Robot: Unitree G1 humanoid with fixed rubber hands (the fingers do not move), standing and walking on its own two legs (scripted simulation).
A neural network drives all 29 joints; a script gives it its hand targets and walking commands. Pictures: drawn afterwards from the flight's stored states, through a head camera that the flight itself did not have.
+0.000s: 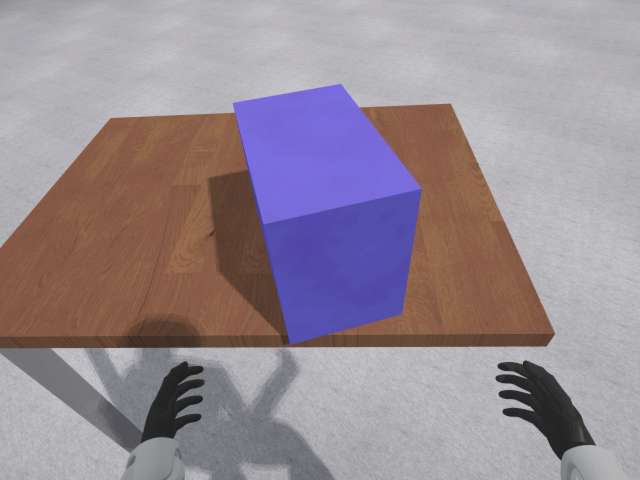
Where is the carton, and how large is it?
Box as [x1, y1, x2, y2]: [233, 84, 421, 344]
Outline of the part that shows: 340,84 233,103 258,215 290,344 400,314 402,310 421,188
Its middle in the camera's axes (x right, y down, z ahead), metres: +0.00 -0.05 +0.56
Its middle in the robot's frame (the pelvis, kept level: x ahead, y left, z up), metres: +0.47 +0.03 +0.11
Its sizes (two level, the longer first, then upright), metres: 0.279 0.167 0.228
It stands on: a table, 0.77 m high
